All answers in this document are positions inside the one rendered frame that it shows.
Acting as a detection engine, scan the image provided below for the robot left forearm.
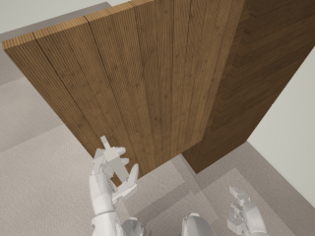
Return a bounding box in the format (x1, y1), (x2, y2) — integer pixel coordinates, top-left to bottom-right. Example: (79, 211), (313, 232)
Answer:
(91, 210), (127, 236)

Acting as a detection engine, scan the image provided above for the robot left hand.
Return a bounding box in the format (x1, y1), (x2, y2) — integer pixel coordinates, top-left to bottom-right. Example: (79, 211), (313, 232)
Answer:
(89, 147), (139, 216)

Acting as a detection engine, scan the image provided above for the handle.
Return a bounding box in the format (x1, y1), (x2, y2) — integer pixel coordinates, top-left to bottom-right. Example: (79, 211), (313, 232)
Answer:
(100, 136), (129, 183)

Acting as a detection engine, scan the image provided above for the robot right shin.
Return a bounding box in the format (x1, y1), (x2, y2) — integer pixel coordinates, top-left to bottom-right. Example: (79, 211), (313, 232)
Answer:
(189, 212), (200, 216)

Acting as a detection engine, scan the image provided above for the left robot thigh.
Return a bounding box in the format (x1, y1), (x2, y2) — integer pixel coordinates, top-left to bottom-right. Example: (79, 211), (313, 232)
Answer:
(121, 219), (144, 236)

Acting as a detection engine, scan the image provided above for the robot right hand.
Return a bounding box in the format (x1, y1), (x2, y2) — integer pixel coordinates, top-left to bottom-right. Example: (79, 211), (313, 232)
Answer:
(226, 186), (267, 236)

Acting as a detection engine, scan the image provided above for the cupboard door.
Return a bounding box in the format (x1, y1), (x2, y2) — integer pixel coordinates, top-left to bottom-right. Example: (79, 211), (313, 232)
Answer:
(1, 0), (245, 188)

